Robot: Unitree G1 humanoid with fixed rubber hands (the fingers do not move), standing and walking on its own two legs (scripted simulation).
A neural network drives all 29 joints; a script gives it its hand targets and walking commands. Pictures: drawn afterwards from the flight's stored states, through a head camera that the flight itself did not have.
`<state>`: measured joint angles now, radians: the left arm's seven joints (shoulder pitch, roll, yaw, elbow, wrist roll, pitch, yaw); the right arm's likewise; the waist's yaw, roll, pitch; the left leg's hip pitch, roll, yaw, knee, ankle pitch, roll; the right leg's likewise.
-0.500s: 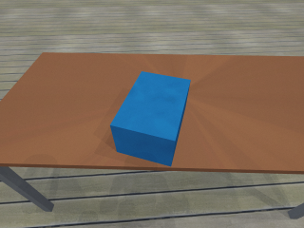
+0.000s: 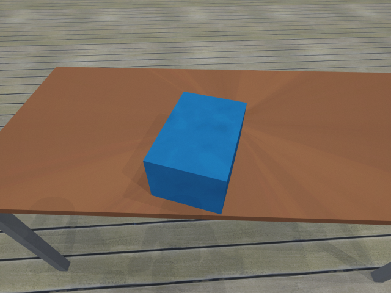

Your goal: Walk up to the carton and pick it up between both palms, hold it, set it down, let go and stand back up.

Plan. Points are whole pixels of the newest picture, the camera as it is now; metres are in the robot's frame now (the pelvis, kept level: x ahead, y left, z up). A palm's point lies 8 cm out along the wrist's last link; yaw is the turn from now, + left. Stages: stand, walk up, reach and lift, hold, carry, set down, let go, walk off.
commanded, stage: stand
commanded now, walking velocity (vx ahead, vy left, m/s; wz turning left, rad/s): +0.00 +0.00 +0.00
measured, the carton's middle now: (200, 147) +0.50 +0.00 -0.02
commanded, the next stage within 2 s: none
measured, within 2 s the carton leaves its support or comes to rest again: neither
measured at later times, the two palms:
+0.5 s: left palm out of the picture +0.05 +0.26 -0.12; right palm out of the picture +0.06 -0.26 -0.11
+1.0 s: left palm out of the picture +0.04 +0.26 -0.12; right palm out of the picture +0.06 -0.26 -0.12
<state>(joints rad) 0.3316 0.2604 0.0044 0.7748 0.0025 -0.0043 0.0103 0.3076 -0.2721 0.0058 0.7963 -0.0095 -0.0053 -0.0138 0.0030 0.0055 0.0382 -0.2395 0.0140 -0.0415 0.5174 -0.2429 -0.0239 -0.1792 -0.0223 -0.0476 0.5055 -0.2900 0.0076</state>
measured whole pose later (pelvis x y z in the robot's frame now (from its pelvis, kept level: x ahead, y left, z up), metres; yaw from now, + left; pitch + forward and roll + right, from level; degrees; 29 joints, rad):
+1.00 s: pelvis +0.00 +0.00 +0.00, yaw +0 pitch -2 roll +0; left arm 0.33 0.26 0.01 0.83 0.00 0.00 0.02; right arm 0.31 -0.27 0.01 0.84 -0.01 -0.01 -0.02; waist 0.00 0.00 0.04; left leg -0.23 0.01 -0.05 0.50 -0.23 -0.02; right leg -0.17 -0.02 -0.05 0.48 -0.28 0.01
